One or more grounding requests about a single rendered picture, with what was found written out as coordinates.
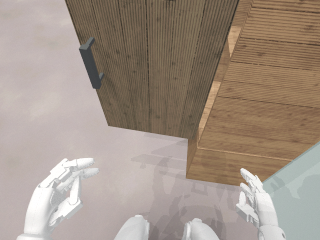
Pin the robot left thigh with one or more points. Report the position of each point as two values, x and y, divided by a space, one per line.
135 228

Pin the robot right forearm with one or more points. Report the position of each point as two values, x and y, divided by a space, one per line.
270 232

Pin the cupboard door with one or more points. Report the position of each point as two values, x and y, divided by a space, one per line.
159 58

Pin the robot left hand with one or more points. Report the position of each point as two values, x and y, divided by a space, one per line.
41 218

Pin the robot thigh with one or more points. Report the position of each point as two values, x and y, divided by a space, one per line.
198 231
135 228

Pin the robot right thigh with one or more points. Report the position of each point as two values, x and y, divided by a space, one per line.
198 231

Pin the robot right hand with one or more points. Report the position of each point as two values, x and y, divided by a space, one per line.
258 199

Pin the handle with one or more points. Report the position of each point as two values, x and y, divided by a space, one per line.
88 60

